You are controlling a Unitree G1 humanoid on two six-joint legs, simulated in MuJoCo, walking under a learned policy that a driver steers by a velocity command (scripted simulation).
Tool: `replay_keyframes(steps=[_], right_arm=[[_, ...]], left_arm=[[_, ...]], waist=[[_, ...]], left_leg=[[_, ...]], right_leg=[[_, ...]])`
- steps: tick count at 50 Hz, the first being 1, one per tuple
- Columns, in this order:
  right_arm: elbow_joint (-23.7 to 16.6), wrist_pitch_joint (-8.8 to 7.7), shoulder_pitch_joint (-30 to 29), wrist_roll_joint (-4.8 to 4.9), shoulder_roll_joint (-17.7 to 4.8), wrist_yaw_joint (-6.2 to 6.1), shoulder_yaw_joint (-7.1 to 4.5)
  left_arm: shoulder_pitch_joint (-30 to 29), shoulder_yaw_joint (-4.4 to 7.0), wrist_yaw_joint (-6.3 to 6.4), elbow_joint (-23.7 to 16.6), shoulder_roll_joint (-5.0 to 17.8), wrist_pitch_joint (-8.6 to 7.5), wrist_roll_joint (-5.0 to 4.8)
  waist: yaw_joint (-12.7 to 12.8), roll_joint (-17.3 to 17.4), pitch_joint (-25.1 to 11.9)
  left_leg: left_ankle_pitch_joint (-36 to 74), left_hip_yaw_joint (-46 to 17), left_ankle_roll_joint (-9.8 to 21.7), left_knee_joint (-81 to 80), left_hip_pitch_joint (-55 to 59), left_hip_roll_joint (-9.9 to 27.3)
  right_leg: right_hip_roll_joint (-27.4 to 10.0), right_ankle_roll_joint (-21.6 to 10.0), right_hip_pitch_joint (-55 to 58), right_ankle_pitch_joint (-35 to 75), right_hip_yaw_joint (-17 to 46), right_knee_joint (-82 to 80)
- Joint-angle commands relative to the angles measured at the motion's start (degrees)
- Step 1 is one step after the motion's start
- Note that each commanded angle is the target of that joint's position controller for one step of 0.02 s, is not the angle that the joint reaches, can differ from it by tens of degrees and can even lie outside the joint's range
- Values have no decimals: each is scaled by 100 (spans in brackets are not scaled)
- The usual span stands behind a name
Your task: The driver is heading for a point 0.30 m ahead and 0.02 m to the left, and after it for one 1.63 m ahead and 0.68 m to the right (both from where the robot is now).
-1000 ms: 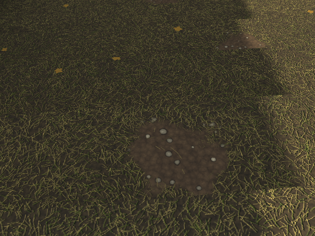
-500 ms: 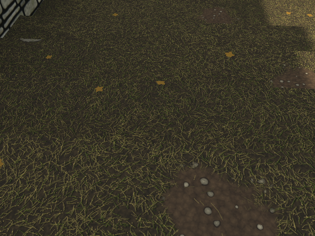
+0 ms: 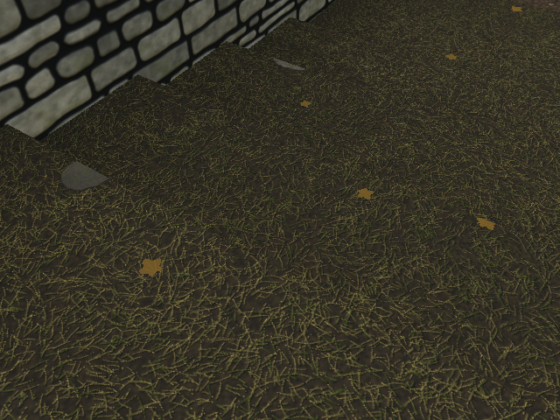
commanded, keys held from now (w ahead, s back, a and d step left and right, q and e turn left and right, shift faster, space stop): w+q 0.12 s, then w+e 0.88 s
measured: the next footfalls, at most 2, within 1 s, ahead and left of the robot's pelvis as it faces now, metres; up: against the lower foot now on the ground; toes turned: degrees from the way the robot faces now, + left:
left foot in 0.16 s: +0.15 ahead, +0.14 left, +0.00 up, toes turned +9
right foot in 0.66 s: +0.51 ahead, -0.07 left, -0.17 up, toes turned -8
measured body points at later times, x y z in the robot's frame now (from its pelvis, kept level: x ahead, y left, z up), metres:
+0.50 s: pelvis +0.24 +0.05 -0.05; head +0.26 +0.05 +0.40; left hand +0.38 +0.32 -0.16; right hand +0.21 -0.22 -0.19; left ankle +0.12 +0.13 -0.74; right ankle +0.42 -0.07 -0.75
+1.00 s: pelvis +0.59 +0.01 -0.18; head +0.61 +0.01 +0.27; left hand +0.63 +0.24 -0.33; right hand +0.74 -0.24 -0.27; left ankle +0.80 +0.11 -0.89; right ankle +0.47 -0.06 -0.91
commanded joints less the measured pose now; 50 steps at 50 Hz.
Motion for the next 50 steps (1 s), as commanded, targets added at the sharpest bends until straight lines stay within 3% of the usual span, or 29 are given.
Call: replay_keyframes(steps=[1, 5, 6, 7, 8, 9, 10, 11, 13, 15, 20, 21, 25, 26, 27, 28, 29, 30, 31, 32, 33, 34, 35, 36, 38, 40, 41, 44, 50], right_arm=[[-363, 320, -301, 377, -253, -137, -147], [-433, 604, -452, 196, -329, -247, -236], [-322, 136, 686, -221, -197, -141, -163], [-77, -99, 1375, -165, -539, -149, -366], [125, 200, 1266, 90, -545, -356, -421], [385, 255, 1876, 105, -794, -459, -463], [470, 291, 1746, 286, -1130, -497, -472], [453, 310, 2168, 558, -1349, -530, -507], [509, 317, 1619, 340, -969, -571, -378], [481, 145, 997, 134, -763, -561, -301], [739, -290, 845, 293, -521, -665, -233], [653, -335, 739, 615, -216, -839, -173], [690, -310, 1577, 424, -447, -963, -145], [841, -261, 1957, -37, -601, -837, -161], [1086, -328, 2635, -562, 452, -589, 372], [1112, -330, 2725, -284, 427, -510, 378], [861, -238, 2133, 16, -692, -682, -112], [874, -152, 2228, 82, -841, -741, -123], [974, -73, 2354, 116, -786, -800, -113], [1507, -91, 3306, -339, -282, -432, 263], [1301, -89, 2722, -271, -400, -202, 231], [1377, -167, 2678, -397, -353, 5, 266], [1331, -198, 3141, -282, 153, 222, 460], [643, -205, 1649, -60, -272, 298, 359], [-306, -466, 148, 185, -441, -23, 308], [146, -417, 807, -187, -793, -408, 174], [176, -210, 876, -234, -381, -459, 246], [-110, 105, 445, -12, 173, -435, 530], [-387, -121, -834, -1, -604, -477, 366]], left_arm=[[-159, 299, -170, -214, 978, 71, -517], [-104, 313, -132, -331, 909, 258, -330], [-401, 123, -225, -456, 648, -44, 374], [-995, 285, -254, -573, 1162, -117, 352], [-809, 522, -131, -344, 1658, 213, -481], [-505, 496, -115, -372, 1499, 367, -566], [330, 352, -137, -422, 627, 452, -425], [13, 313, -127, -671, 746, 456, -370], [-446, 370, -135, -692, 696, 487, -507], [-564, 490, -144, -625, 866, 723, -338], [-1238, 475, -366, -829, 487, 848, -320], [-1517, 478, -391, -885, 475, 695, -744], [-2726, 354, -633, -1362, 417, 530, -656], [-2649, 345, -496, -1216, 368, 639, -340], [-2075, 137, -467, -1038, 309, 507, 602], [-2344, 241, -439, -1079, 508, 481, 577], [-3142, 309, -413, -1191, 614, 582, -428], [-3137, 240, -432, -1153, 511, 596, -483], [-2839, 251, -426, -1019, 474, 607, -395], [-1333, 284, -343, -573, 769, 546, 432], [-514, 519, -331, -357, 1219, 438, 361], [736, 755, -327, -101, 1576, 280, 258], [1571, 697, -382, 210, 1669, 329, 207], [2056, 627, -352, 265, 1338, 406, 135], [657, 563, -394, -49, 1462, 320, -137], [-1042, 156, -538, -580, 455, 175, -69], [-1365, 138, -586, -700, 606, 133, -124], [-1201, 280, -701, -654, 1030, -38, -250], [-328, 468, -815, -566, 1120, 99, -56]], waist=[[-560, -668, 785], [-516, -1010, 608], [-846, -1036, 315], [-1290, -790, 401], [-1540, -710, 109], [-1597, -209, -115], [-795, 1253, -399], [-1150, 666, -688], [-890, -58, 580], [-596, -186, 1020], [-420, 61, 680], [-582, -193, 686], [-1121, -285, 645], [-1109, -189, 712], [-1014, -163, 1206], [-1082, -37, 1414], [-1450, -244, 1594], [-1437, -379, 1590], [-1327, -476, 1486], [-780, -484, 820], [-246, -137, 897], [341, -852, 581], [283, -1501, -1538], [1032, -656, -1824], [545, -101, 78], [-526, 94, 747], [-789, -456, 865], [-841, -149, 550], [-415, -384, 481]], left_leg=[[855, 32, 282, 59, 114, -46], [197, 777, 618, -107, 1247, -466], [-489, 525, 633, 372, 2362, -419], [-906, 683, 584, 221, 3047, -768], [-1430, 856, 799, -1725, 3243, -1128], [319, 602, 965, -2514, 4633, -926], [3005, -1383, 1384, -2076, 6051, 580], [3329, -2166, 1872, -2666, 5802, 1079], [623, -1981, 1716, -3296, 3967, 1227], [-223, -1540, 1527, -3351, 2673, 1040], [-1594, -227, 943, -2959, 1873, 407], [-1029, 61, 915, -2472, 1832, 466], [-1260, 22, 838, -1621, 2707, 771], [-1979, -64, 833, -1715, 2594, 725], [-2351, -229, 861, -1623, 2930, 1045], [-2171, -335, 924, -1650, 3166, 1036], [-1731, -19, 788, -1436, 2814, 673], [-1448, 138, 755, -1110, 2762, 615], [-820, 335, 743, -592, 2882, 561], [-550, 242, 367, 26, 3373, 521], [1041, 303, 330, 755, 2794, 608], [915, 322, 25, 2761, 865, 271], [-3594, 472, -507, 5368, -644, -525], [-3828, -193, -549, 5459, -1564, -675], [-2479, -610, -382, 4353, -3064, -313], [-791, -638, -86, 1326, -458, 399], [-1130, -457, -144, 748, 389, 477], [-672, 46, -167, -1095, 1953, 180], [566, 124, 51, -2408, 2198, -436]], right_leg=[[-1820, -828, -470, 3175, 509, -362], [-1609, -433, -463, 3526, -207, 624], [-1680, -715, -967, 3521, 82, 616], [-1641, -752, -1261, 3729, -19, 1370], [-1487, -404, -724, 5281, -342, 2974], [-1156, -198, -1575, 3882, -187, 4881], [-369, 101, -3626, -1834, 251, 6761], [-279, 136, -4225, -1888, 997, 6880], [-637, 117, -4043, -1533, 1524, 5645], [-660, 32, -3388, -466, 1763, 4908], [-212, -237, -2425, 3298, 1428, 2825], [-307, -310, -2648, 3723, 2044, 2479], [-220, -247, -3411, 4483, 1833, 1676], [-102, -271, -2962, 4785, 1150, 1907], [-850, -366, -3625, 4523, 1819, 1617], [-789, -397, -3764, 4055, 1600, 1450], [-137, -246, -3340, 4028, 985, 1141], [-185, -244, -2910, 3875, 911, 941], [-138, -273, -2418, 3609, 686, 722], [-635, -391, -1236, 3782, 1214, 478], [-311, -545, -236, 3119, 744, 468], [-157, -1201, 2290, 3752, 731, 1055], [-1390, -2500, 5197, 6111, 2295, 2824], [-1610, -2307, 5542, 5397, 3116, 2362], [-1952, -1979, 2990, 1368, 4434, 960], [-1741, -2112, -977, 1620, 3363, -129], [-1608, -2341, -2066, 1596, 3337, -461], [-872, -1811, -2883, 1810, 2845, -472], [-693, -1352, -1351, 1873, 3283, 434]])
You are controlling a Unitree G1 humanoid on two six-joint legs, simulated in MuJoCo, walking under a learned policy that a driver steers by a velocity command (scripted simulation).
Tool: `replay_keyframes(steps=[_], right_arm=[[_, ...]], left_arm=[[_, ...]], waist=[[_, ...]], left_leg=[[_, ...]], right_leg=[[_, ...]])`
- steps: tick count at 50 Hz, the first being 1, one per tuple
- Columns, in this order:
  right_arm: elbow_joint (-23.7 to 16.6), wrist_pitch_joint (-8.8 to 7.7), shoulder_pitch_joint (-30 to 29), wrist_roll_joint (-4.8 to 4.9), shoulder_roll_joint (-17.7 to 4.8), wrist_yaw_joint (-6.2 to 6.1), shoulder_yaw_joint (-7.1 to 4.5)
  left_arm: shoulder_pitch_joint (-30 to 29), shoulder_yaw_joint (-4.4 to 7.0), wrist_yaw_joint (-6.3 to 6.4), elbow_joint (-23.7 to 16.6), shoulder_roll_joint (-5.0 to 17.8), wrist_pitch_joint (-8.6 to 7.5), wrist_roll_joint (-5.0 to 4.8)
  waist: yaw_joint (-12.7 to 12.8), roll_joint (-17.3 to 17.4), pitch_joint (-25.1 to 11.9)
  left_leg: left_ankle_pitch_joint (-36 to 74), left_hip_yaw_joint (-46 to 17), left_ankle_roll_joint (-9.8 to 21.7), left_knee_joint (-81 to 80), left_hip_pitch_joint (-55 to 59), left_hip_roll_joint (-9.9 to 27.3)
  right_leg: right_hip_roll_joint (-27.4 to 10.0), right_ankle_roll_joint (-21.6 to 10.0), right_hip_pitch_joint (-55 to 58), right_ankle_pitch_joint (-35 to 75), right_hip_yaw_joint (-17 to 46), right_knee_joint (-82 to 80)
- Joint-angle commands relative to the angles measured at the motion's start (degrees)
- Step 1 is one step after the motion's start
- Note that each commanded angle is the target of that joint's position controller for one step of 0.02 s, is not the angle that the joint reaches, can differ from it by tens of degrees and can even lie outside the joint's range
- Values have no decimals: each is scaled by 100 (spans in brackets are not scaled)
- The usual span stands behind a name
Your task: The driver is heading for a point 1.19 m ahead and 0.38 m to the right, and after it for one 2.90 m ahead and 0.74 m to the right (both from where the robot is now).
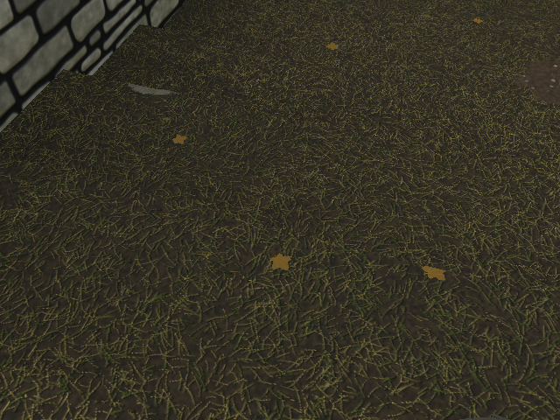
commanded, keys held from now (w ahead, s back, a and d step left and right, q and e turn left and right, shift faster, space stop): w+e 0.58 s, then e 0.20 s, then no key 0.22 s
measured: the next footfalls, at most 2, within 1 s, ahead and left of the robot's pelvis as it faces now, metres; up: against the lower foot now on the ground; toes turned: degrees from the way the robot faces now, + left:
left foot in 0.04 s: +0.22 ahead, +0.14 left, +0.00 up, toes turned -2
right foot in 0.52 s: +0.27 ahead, -0.13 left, +0.00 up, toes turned -22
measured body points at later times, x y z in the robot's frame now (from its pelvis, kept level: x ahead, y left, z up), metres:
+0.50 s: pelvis +0.25 -0.01 -0.01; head +0.26 -0.02 +0.44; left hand +0.49 +0.14 -0.11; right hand +0.15 -0.25 -0.15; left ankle +0.18 +0.14 -0.73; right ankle +0.25 -0.13 -0.69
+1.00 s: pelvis +0.49 -0.11 -0.16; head +0.51 -0.13 +0.29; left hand +0.68 +0.06 -0.29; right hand +0.42 -0.36 -0.29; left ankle +0.57 -0.05 -0.89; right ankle +0.35 -0.17 -0.67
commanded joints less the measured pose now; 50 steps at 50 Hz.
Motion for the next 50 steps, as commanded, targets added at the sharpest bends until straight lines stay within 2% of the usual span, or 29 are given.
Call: replay_keyframes(steps=[1, 2, 3, 4, 5, 6, 9, 12, 16, 17, 20, 24, 26, 27, 28, 29, 30, 32, 35, 36, 38, 42, 43, 44, 45, 46, 47, 48, 50], right_arm=[[-234, -192, 106, 74, -923, -54, -268], [3, -288, 983, 163, -1238, -94, -426], [272, -358, 2296, 160, -1572, -114, -527], [400, -298, 3114, 154, -1352, -66, -446], [491, -306, 2950, 50, -1131, -79, -457], [283, -307, 2093, 167, -875, -93, -417], [88, -301, 1179, 203, -216, -302, -258], [159, -408, 1141, 91, -506, -409, -431], [332, -367, 1474, -91, -623, -199, -526], [340, -332, 1534, -268, -555, -182, -519], [380, -361, 1523, -249, -572, -213, -491], [318, -378, 1499, -156, -1222, -261, -655], [126, -355, 984, -228, -1863, -99, -874], [194, -320, 1050, -324, -1552, 77, -803], [-102, -296, 1484, -417, -435, 307, -573], [-652, -344, 750, 19, -239, 420, -459], [-1201, -373, -388, 286, -485, 362, -541], [-1007, -231, 144, 83, -773, 123, -640], [-675, -153, 946, -324, -404, 121, -341], [-508, -169, 1296, -187, -261, 151, -319], [-625, 19, 1417, 97, -262, 198, -354], [-439, 188, 1558, -84, -914, 186, -538], [-314, 135, 1918, 20, -1098, 136, -673], [-266, 42, 2761, 18, -1236, 66, -733], [43, -4, 3163, 261, -1050, 69, -736], [-259, 22, 3027, -88, -1292, 108, -826], [-458, 9, 2300, -216, -1155, 166, -787], [-683, 2, 1348, -133, -1105, 257, -714], [-691, -158, 608, 140, -450, 209, -445]], left_arm=[[-197, 293, 37, -450, 1049, -36, 74], [-497, 271, 58, -631, 987, -70, 107], [-359, 136, 86, -861, 439, -140, 111], [311, -15, 131, -868, -132, -184, 102], [-481, 89, 183, -848, 362, -102, 53], [-584, 110, 356, -770, 395, -39, 18], [-513, -19, 545, -673, 157, 29, 191], [-1050, -54, 372, -919, 214, 37, 8], [-1245, -116, 90, -1143, 248, 107, 37], [-769, -152, 13, -1033, 200, 99, 106], [-737, 6, 44, -1155, 620, 91, 199], [-1248, 64, 216, -1697, 602, 45, 157], [371, 335, 309, -1149, 954, -114, 8], [1491, 536, 454, -661, 1329, -244, 111], [1582, 516, 638, -563, 1822, -321, 96], [1961, 430, 565, -535, 1615, -381, 149], [1297, 282, 487, -619, 1171, -515, 14], [347, 82, 408, -677, 667, -399, -161], [-555, -340, 661, -1097, -74, -267, -24], [-916, -306, 762, -1273, 211, -235, -20], [-872, -145, 619, -1278, 1038, -225, 103], [624, -221, 482, -770, 969, -122, -482], [790, -289, 383, -643, 937, 11, -425], [1486, -401, 166, -643, 418, 52, -180], [666, -25, 827, -1029, 646, 509, -890], [1510, -440, 425, -1294, 321, 340, -48], [384, -239, 409, -1549, 634, 372, -32], [80, -237, 452, -1737, 717, 365, -55], [141, -391, 428, -1497, 206, 316, 3]], waist=[[-591, -234, 44], [-1047, -119, -263], [-1371, 859, -1470], [-1341, 1811, -2614], [-1546, 737, -929], [-1217, 490, -228], [-736, 220, -215], [-807, 155, -200], [-802, 35, 12], [-685, 148, -39], [-691, 96, 183], [-687, 211, 204], [124, -125, -157], [651, -628, -346], [5, -1604, -1017], [418, -915, -858], [439, -890, 404], [-284, -380, 336], [-670, -51, 260], [-790, -130, 178], [-1144, 25, 309], [-764, 74, 786], [-901, 93, 489], [-820, 750, -1258], [-1139, 402, -2017], [-902, 1568, -3484], [-995, 486, -2116], [-700, 499, -1645], [-65, -430, -495]], left_leg=[[375, 276, 357, -145, 1909, -221], [485, 180, 691, 164, 3127, -74], [1123, -938, 1674, 48, 5066, 938], [2, -3419, 2705, -928, 6703, 2255], [-1989, -3397, 1944, -1552, 5451, 1904], [-2916, -2591, 1531, -1865, 4321, 1700], [-865, -1211, 1294, -2333, 2963, 1431], [-295, -61, 1264, -2642, 2856, 1158], [368, 949, 1352, -2594, 2245, 1040], [610, 1046, 1357, -2302, 1860, 1080], [-275, 1084, 1291, -1718, 2415, 1244], [1471, 1493, 984, -810, 2460, 1270], [2258, 1999, 770, 1385, 1559, 836], [598, 1855, 522, 3425, 326, 383], [-3632, 1302, 174, 5227, -931, -546], [-3657, 72, 191, 5169, -2046, -779], [-3398, -325, 193, 4875, -2948, -607], [-2824, -558, -11, 4849, -2772, -205], [784, -374, -7, 2444, -705, -50], [2981, 103, 27, 1306, 1342, -171], [3261, 572, -240, 1482, 3529, -265], [2698, 462, -127, -1962, 2754, -98], [3334, 600, 260, -2344, 3256, 162], [6369, -173, 1401, -571, 5786, 1209], [10051, -911, 1613, 644, 7133, 2315], [8430, -1439, 2706, 732, 7813, 2501], [7273, -1446, 2288, 304, 6405, 2112], [5702, -1553, 2307, 13, 5201, 2337], [4030, -418, 1818, -1196, 1510, 1424]], right_leg=[[-1372, -774, -1108, 2691, 1483, -404], [-1055, -423, -1631, 2950, 1297, 335], [-216, 70, -2369, 1809, 599, 2044], [278, 338, -3797, -1471, 220, 3735], [-302, 194, -4701, -1098, 265, 4488], [-652, 112, -4616, -460, 96, 4517], [-1388, 195, -3246, 173, -8, 3742], [-1483, 446, -3095, 521, -307, 3076], [-1535, 444, -2747, 1582, -521, 2674], [-1451, 357, -2251, 2160, -421, 3645], [-1485, 186, -2940, 1824, -236, 3669], [-1080, 207, -1877, 499, -993, 2976], [-243, 166, 333, 1110, -1734, 2125], [-172, -280, 1663, 1543, -1444, 1356], [-1106, -1434, 2619, 3791, 832, 914], [-2005, -1958, 2615, 4040, 2409, 237], [-2476, -1880, 1383, 2547, 3227, -153], [-2377, -1722, 132, 2093, 2897, 792], [-1002, -782, -2504, 799, 914, 1170], [-254, -432, -4155, -293, -32, 1466], [-320, -498, -5891, -1491, 166, 1380], [-573, -321, -2737, -1120, 1328, 3282], [-498, -70, -2259, 540, 1225, 4154], [-288, 488, -3123, 556, 614, 5767], [424, 326, -5005, -3881, -479, 8816], [-169, 1007, -5067, -2983, 172, 9069], [-158, 1064, -5737, -2418, 212, 8803], [-577, 1225, -5903, -2158, 304, 8442], [-1427, 1200, -3733, -480, 281, 5738]])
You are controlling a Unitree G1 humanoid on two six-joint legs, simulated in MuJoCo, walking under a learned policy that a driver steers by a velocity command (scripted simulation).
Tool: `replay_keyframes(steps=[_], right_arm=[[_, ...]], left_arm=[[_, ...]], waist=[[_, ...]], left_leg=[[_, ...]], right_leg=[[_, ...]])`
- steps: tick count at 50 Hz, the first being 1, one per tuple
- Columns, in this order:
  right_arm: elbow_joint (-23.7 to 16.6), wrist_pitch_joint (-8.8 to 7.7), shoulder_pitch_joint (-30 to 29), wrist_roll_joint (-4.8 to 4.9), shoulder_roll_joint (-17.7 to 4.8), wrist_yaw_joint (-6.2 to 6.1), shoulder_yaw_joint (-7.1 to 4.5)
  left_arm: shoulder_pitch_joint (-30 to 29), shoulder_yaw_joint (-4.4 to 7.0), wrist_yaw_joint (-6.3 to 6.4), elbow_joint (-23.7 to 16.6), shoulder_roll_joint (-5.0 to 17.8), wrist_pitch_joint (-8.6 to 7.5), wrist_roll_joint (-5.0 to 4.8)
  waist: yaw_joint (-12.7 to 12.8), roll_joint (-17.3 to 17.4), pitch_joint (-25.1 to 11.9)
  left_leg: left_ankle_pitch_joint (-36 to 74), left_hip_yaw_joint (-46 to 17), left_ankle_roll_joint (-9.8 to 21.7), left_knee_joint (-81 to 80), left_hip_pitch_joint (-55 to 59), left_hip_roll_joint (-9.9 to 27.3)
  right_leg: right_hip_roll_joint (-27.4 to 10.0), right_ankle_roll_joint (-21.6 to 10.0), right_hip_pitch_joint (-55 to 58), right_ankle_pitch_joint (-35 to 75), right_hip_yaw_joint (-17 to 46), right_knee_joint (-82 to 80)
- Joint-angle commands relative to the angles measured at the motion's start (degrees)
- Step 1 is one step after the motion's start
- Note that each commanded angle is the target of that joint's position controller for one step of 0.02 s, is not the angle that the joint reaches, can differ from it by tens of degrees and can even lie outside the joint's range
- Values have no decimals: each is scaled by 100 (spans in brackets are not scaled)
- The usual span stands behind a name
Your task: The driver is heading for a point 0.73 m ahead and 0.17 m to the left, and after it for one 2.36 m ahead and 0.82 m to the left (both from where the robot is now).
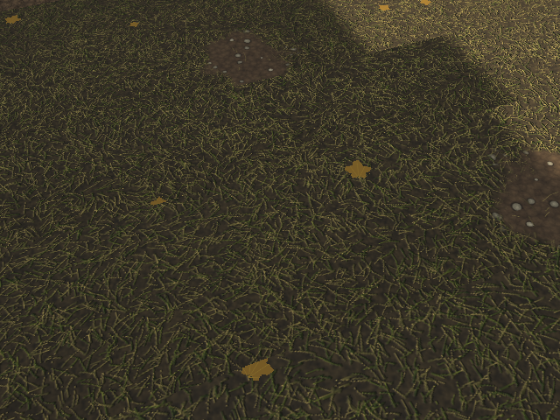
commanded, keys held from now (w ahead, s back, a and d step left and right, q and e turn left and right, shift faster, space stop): no key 0.58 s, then w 0.42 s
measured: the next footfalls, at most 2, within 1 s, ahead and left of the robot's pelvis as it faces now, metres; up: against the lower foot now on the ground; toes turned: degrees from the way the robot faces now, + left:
right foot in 0.12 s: +0.11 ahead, -0.13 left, +0.00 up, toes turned -5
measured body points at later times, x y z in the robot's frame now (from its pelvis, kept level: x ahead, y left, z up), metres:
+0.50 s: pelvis +0.07 -0.02 -0.01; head +0.08 -0.03 +0.44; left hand +0.24 +0.24 -0.10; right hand +0.18 -0.30 -0.12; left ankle +0.03 +0.10 -0.73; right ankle +0.07 -0.13 -0.73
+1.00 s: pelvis +0.18 -0.01 +0.00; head +0.18 -0.01 +0.45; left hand +0.33 +0.22 -0.12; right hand +0.10 -0.24 -0.15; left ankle +0.04 +0.10 -0.73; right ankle +0.25 -0.13 -0.68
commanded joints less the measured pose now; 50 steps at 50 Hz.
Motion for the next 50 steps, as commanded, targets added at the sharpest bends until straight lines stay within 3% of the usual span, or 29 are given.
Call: replay_keyframes(steps=[1, 2, 3, 4, 5, 6, 7, 8, 9, 10, 11, 12, 15, 29, 30, 32, 34, 36, 37, 39, 40, 41, 42, 43, 44, 46, 48, 49, 50], right_arm=[[-835, -330, -1307, 242, -381, 25, 42], [-912, -417, -1760, 350, -405, -6, 22], [-757, -457, -1599, 418, -688, -56, -51], [-628, -444, -1404, 431, -839, -36, -126], [-522, -432, -1184, 413, -921, 53, -149], [-394, -397, -837, 406, -869, 212, -136], [-394, -358, -416, 486, -610, 290, -113], [-199, -315, 718, 495, -568, 180, -184], [-125, -270, 673, 537, -790, -6, -258], [-260, -199, 99, 506, -930, -99, -341], [-344, -140, -238, 474, -858, -132, -362], [-307, -130, -291, 477, -744, -120, -345], [-294, -207, -525, 479, -540, -81, -348], [-101, -234, -881, 401, -898, -62, -560], [-34, -212, -763, 385, -923, -62, -575], [46, -174, -623, 235, -1164, -151, -702], [84, -200, -633, 157, -839, -257, -640], [36, -292, -728, 207, -510, -316, -525], [31, -349, -685, 202, -484, -338, -500], [206, -440, -122, 139, -488, -367, -498], [370, -500, 314, 72, -536, -366, -516], [657, -552, 1087, 26, -927, -392, -611], [695, -577, 1857, -35, -1206, -365, -643], [825, -562, 2131, -126, -984, -335, -528], [868, -519, 1841, -98, -741, -253, -441], [825, -421, 1237, 20, -499, -180, -291], [687, -313, 838, 68, -142, -181, -124], [658, -287, 686, 49, -122, -163, -86], [683, -267, 687, 51, -260, -124, -95]], left_arm=[[865, -81, -191, -139, -152, -69, 160], [1078, 13, -330, 63, -6, -57, 98], [783, -4, -453, 176, -141, -25, 34], [671, 48, -515, 267, 3, -9, -146], [758, 154, -508, 325, 268, -90, -223], [853, 320, -390, 375, 678, -234, -212], [268, 450, -286, 116, 1142, -359, -241], [-815, 474, -282, -217, 1418, -430, -260], [-1365, 435, -334, -358, 1112, -425, -190], [-1392, 387, -355, -274, 858, -383, -251], [-1416, 375, -353, -202, 740, -348, -357], [-1364, 396, -368, -128, 745, -305, -413], [-1012, 467, -322, 35, 855, -263, -333], [-1566, 570, -198, 197, 1075, -232, -296], [-1447, 587, -176, 277, 1106, -206, -292], [-1078, 757, -29, 445, 1450, -159, -143], [-663, 709, 138, 631, 1173, -216, -52], [-616, 624, 240, 667, 948, -282, -109], [-849, 593, 263, 608, 906, -277, -144], [-1557, 600, 239, 477, 1008, -194, -72], [-1876, 636, 216, 358, 1034, -179, 50], [-2128, 594, 136, 201, 749, -194, 134], [-2339, 459, -26, 187, 304, -291, 184], [-2436, 419, -75, 194, 133, -379, 97], [-2238, 501, -22, 349, 358, -394, 51], [-1910, 575, 28, 483, 469, -321, 199], [-1974, 477, -40, 475, 103, -194, 282], [-2167, 369, -121, 400, -141, -135, 249], [-2399, 303, -173, 298, -221, -77, 128]], waist=[[864, 170, -328], [1037, -105, -385], [938, 109, -168], [736, 180, -183], [684, 172, -314], [695, -63, -589], [354, -387, -931], [-512, -805, -1161], [-495, -705, -901], [-367, -631, -712], [-351, -532, -544], [-307, -439, -344], [-89, -309, -358], [-87, -159, -441], [-87, -153, -409], [15, -197, 20], [158, -456, 398], [164, -773, 289], [50, -702, 308], [-393, -393, 335], [-607, -59, 308], [-817, 897, 163], [-1181, 1144, 320], [-1203, 603, 841], [-962, 238, 986], [-478, 269, 797], [-194, 358, 836], [-162, 417, 894], [-175, 508, 973]], left_leg=[[5067, -788, 1406, -884, -1020, 1287], [3862, -230, 1020, -811, -1638, 715], [3173, -73, 843, -912, -1838, 484], [2768, -286, 752, -780, -1651, 579], [2843, -581, 752, -396, -1362, 843], [2776, -829, 606, -45, -910, 1021], [1806, -717, 180, 114, -248, 817], [417, -317, -133, 118, 304, 451], [-206, -62, -313, 157, 510, 186], [-377, 41, -361, 204, 687, 168], [-408, 42, -334, 133, 734, 199], [-339, -28, -290, -41, 619, 221], [345, -80, -123, -211, 581, 229], [807, -44, -229, -42, 625, 344], [335, -34, -206, -133, 624, 340], [-1583, -65, 100, -214, 221, 280], [-2079, -192, 331, 21, -268, 265], [-1421, -160, 367, 601, -274, 86], [-1202, -173, 424, 588, -44, 43], [-876, -33, 516, -34, 1277, -70], [-608, -283, 646, -235, 1684, 59], [-3, -1622, 1195, -848, 2689, 791], [888, -3414, 1859, -1528, 4056, 1879], [1036, -3654, 1966, -1764, 4524, 2417], [1181, -3225, 1819, -1716, 4452, 2385], [1308, -2208, 1508, -1832, 3690, 1949], [1020, -1319, 1143, -2288, 2399, 1311], [718, -867, 974, -2491, 1594, 1001], [495, -663, 916, -2562, 978, 875]], right_leg=[[-1064, 299, 876, 2121, 84, -2179], [-1216, 294, 1779, 3529, -77, -4129], [-1091, 402, 2274, 3787, -528, -5228], [-872, 503, 2657, 3769, -751, -5894], [-724, 410, 3098, 3943, -771, -6327], [-680, 136, 3330, 4493, -648, -6477], [-1090, -362, 3112, 5984, -277, -6764], [-1588, -1243, 2801, 6085, 268, -7029], [-1661, -1487, 2229, 4842, 438, -7264], [-1533, -1279, 1792, 3702, 446, -7442], [-1400, -1037, 1615, 2979, 425, -7526], [-1318, -893, 1633, 2689, 336, -7493], [-1199, -881, 2009, 3018, 148, -7346], [-882, -834, 2569, 4085, -219, -7130], [-888, -868, 2584, 3487, -203, -7254], [-917, -1269, 2517, 1270, -17, -7566], [-1345, -1766, 2771, 289, 785, -8120], [-1958, -2161, 3215, 497, 1781, -8636], [-2066, -2210, 3119, 832, 1861, -8665], [-1755, -2064, 2300, 1409, 1176, -8358], [-1273, -1847, 2096, 1635, 474, -7522], [-436, -1333, 1056, 1687, -403, -5777], [11, -1055, -811, 804, -334, -4499], [-200, -1167, -2117, 701, 544, -4032], [-429, -1124, -2274, 1109, 577, -3637], [-625, -1182, -1634, 1720, 99, -3686], [-667, -1219, -429, 2779, -444, -4571], [-606, -1229, 474, 3345, -681, -5269], [-529, -1157, 1157, 3577, -760, -5797]])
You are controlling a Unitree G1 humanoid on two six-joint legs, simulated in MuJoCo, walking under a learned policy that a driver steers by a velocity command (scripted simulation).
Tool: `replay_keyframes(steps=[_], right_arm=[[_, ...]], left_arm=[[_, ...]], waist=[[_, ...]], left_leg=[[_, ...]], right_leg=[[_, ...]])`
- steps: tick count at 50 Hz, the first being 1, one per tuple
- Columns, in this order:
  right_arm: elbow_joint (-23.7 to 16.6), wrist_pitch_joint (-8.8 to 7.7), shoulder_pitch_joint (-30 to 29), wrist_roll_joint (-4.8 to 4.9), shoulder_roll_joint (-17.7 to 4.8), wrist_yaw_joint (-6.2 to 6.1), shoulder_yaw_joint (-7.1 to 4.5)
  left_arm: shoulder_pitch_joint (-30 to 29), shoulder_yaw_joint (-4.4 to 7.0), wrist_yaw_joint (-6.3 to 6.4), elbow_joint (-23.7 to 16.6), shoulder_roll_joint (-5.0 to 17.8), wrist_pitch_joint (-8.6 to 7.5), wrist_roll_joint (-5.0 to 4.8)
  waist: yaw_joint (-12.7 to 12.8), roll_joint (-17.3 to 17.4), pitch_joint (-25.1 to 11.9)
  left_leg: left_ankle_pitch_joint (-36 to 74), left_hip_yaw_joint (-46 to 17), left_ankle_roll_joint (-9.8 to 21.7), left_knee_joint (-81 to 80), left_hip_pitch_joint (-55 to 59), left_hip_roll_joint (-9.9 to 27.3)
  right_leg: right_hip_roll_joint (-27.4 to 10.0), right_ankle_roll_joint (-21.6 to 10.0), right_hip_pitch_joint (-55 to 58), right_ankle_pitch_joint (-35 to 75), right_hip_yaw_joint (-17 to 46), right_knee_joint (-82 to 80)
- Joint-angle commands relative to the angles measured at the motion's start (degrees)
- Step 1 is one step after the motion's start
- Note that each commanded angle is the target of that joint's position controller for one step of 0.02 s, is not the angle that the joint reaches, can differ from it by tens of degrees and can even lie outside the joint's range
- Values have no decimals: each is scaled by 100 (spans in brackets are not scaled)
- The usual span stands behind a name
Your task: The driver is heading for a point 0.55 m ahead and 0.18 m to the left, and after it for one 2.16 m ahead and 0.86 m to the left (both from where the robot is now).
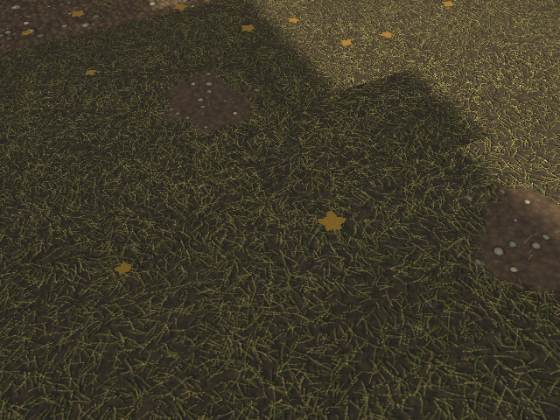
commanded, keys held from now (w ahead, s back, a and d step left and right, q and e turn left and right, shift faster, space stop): w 0.18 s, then w+q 0.82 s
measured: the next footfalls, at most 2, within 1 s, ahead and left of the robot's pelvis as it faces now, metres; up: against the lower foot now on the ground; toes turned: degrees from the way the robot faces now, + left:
right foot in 0.14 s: +0.25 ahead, -0.13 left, +0.00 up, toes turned -2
left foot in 0.86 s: +0.63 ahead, +0.26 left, -0.17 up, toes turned +26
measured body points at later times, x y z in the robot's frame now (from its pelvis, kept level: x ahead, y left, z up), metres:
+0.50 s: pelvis +0.26 -0.03 +0.00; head +0.27 -0.03 +0.45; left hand +0.16 +0.17 -0.15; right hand +0.42 -0.23 -0.12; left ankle +0.40 +0.13 -0.67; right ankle +0.21 -0.12 -0.74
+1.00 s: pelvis +0.60 +0.15 -0.17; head +0.63 +0.17 +0.28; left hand +0.47 +0.34 -0.32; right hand +0.74 -0.07 -0.31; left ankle +0.60 +0.25 -0.90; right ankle +0.50 -0.06 -0.67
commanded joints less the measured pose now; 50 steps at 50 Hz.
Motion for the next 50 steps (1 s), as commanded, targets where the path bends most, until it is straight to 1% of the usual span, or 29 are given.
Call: replay_keyframes(steps=[1, 5, 7, 8, 9, 10, 11, 12, 15, 18, 21, 23, 25, 26, 29, 31, 33, 35, 39, 41, 42, 43, 44, 45, 46, 47, 48, 49, 50], right_arm=[[-318, -13, -366, 14, -750, 96, -39], [-106, -4, -73, -4, -1145, 172, -139], [-69, 12, -42, -153, -1096, 185, -164], [2, -6, 510, -249, -632, 233, -61], [-33, -71, 1110, -379, -97, 430, 137], [-212, -46, -310, -90, -454, 511, -22], [-439, -115, -987, 45, -509, 414, -81], [-389, -159, -1062, 25, -631, 240, -123], [-329, -42, -580, -165, 165, 59, 72], [-494, 30, -953, 13, 36, 148, 73], [-816, 77, -1607, -8, -28, 303, 89], [-696, 72, -1033, -68, -82, 468, 101], [-1081, 38, -1897, -169, -278, 364, 53], [-1264, 32, -2403, -106, -241, 270, 90], [-1277, 83, -3077, -79, 68, 174, 158], [-1174, 176, -3013, -73, 255, 278, 251], [-1305, 265, -3001, -57, 59, 363, 224], [-1448, 316, -3361, -147, -130, 371, 199], [-1243, 362, -3481, -199, -7, 289, 330], [-948, 328, -3034, -192, -266, 144, 210], [-526, 188, -1927, -46, -729, 73, 9], [-172, 109, -430, 60, -1330, 18, -260], [328, 255, 1672, 245, -1958, 110, -443], [623, 320, 2487, 264, -1822, 179, -485], [741, 252, 2428, 13, -1490, 36, -470], [506, 149, 1332, -12, -1293, -2, -360], [249, 108, 479, -16, -1033, 17, -254], [134, 85, 188, -151, -1026, 57, -239], [0, 38, -221, -83, -823, 106, -194]], left_arm=[[-1149, -126, -139, -669, 61, 40, -147], [-1239, -25, -43, -746, 529, -13, -117], [-228, 120, 59, -468, 819, -113, -244], [937, 173, 123, -146, 1043, -149, -202], [2574, 163, 145, 134, 1106, -104, -197], [3359, 153, 177, 516, 978, -162, 50], [2560, 193, 229, 431, 1051, -312, 32], [1756, 120, 264, 309, 706, -344, -119], [917, -215, 364, 247, -275, -301, -96], [762, -140, 420, 286, -25, -473, -43], [1213, -128, 273, 486, 139, -474, 159], [1421, -125, 211, 582, 237, -427, 306], [1959, -198, 298, 699, 94, -512, 156], [2577, -261, 396, 1056, -23, -550, 156], [3966, -308, 481, 1443, -152, -463, 118], [3403, -418, 379, 1187, -210, -398, 156], [3006, -455, 268, 1079, -158, -374, 213], [3250, -413, 385, 1266, 10, -407, 31], [3742, -375, 716, 1394, 139, -217, -38], [4100, -338, 637, 1480, 291, -89, 101], [3837, -304, 466, 1356, 467, -41, 93], [3661, -374, 221, 1248, 476, 0, 322], [4793, -570, -169, 1384, -345, -42, 403], [3908, -559, -409, 841, 188, -144, 186], [1948, -410, -360, 346, 463, -334, -191], [973, -277, -188, -24, 802, -522, -297], [1088, -179, -57, -76, 1059, -558, -197], [898, -141, 114, -326, 941, -519, -155], [826, -293, 240, -513, 462, -439, -148]], waist=[[181, 541, 837], [350, 447, 702], [750, 279, 4], [845, -342, -1075], [1232, -1238, -2327], [1747, -708, -1125], [1451, -566, 48], [1102, -401, 277], [290, -144, 315], [233, -194, 333], [370, -209, 191], [213, -195, 250], [545, -83, 392], [753, -104, 639], [1313, -148, 826], [1128, -200, 718], [933, -148, 992], [1052, 223, 1288], [1376, 240, 1167], [1201, 281, 783], [657, 486, 196], [-24, 517, -370], [-170, 1162, -2771], [-1052, 929, -4041], [-1501, 451, -2459], [-1162, -21, -1152], [-585, 78, -1036], [-133, 304, -665], [311, 25, -249]], left_leg=[[1315, -525, 1020, -1119, -1887, 1095], [2976, -581, 1135, -603, -973, 1541], [4776, -33, 699, 984, -1267, 1083], [3593, 168, 301, 2649, -2394, 540], [100, -63, 38, 4414, -4009, -292], [-1250, -841, 272, 6043, -5176, -394], [-652, -1063, 518, 6251, -5642, 36], [-255, -1030, 603, 6088, -5175, 384], [289, -1144, 578, 5440, -3848, 884], [1100, -883, 295, 4575, -3915, 918], [2413, -582, 83, 3658, -3507, 779], [3037, -759, 29, 4627, -3382, 751], [3245, -691, 143, 3797, -4353, 718], [3534, -1420, 150, 3089, -5865, 1050], [3668, -1356, 16, 2003, -7677, 1099], [4971, -637, 167, 1426, -5212, 1021], [4869, -591, 253, 2015, -3970, 992], [4101, -539, 254, 1332, -4463, 1026], [3943, -403, -10, 164, -4559, 1087], [4165, -176, -14, 159, -3454, 898], [4449, 157, 114, 289, -1628, 536], [4905, 221, 408, 1058, 843, 468], [7945, -773, 1924, 3485, 5029, 1457], [7128, -2947, 3062, 2970, 6349, 2611], [5382, -3026, 2470, 2012, 5075, 2182], [4849, -2518, 1935, 1564, 2780, 1810], [5364, -2339, 2025, 1339, 1252, 1869], [5890, -2351, 2262, 1220, -19, 1899], [4764, -2340, 2233, 917, -1461, 2005]], right_leg=[[71, 98, 816, 890, -277, -1192], [306, 0, 1088, 1032, -426, -2127], [484, -185, 2686, 1348, -490, -1974], [6, -682, 4702, 1987, 221, -1564], [-1521, -1847, 6723, 224, 3132, -2799], [-1702, -1471, 6014, -1343, 4180, -3886], [-1679, -1023, 4613, -1963, 3515, -4097], [-1624, -988, 3524, -1441, 2970, -4202], [-1571, -828, 1755, 75, 1735, -4767], [-1215, -647, 1462, 779, 520, -5091], [-852, -547, 1128, 1475, -485, -4834], [-1041, -616, 1001, 1592, -549, -4409], [-1046, -688, 2128, 1454, -419, -4047], [-1498, -644, 3679, 1439, 92, -3776], [-1849, -680, 5796, 1643, 410, -3434], [-1122, -414, 3531, 740, -533, -3473], [-1143, -365, 2124, 189, -702, -3591], [-1216, -269, 2888, 345, -711, -3378], [-1185, -20, 4170, 924, -776, -2643], [-1169, 168, 4046, 1698, -885, -1873], [-944, 361, 3364, 2013, -1149, -1158], [-763, 677, 1838, 1840, -1167, 106], [-262, 1228, 62, -1083, -1175, 2903], [270, 1393, -1470, -3483, -479, 5304], [133, 1219, -3077, -3181, -85, 5757], [-224, 1097, -2939, -2808, 193, 5001], [-602, 1069, -2104, -2678, 328, 4648], [-654, 1093, -1747, -2918, 238, 4748], [-727, 894, -1418, -2960, 309, 3883]])
Keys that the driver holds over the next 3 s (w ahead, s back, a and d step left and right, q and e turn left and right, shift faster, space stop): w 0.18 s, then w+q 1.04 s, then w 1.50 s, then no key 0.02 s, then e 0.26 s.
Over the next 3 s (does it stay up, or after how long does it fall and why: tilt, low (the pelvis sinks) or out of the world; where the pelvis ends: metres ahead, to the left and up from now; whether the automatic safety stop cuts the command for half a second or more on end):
stays up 1.51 0.78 -0.32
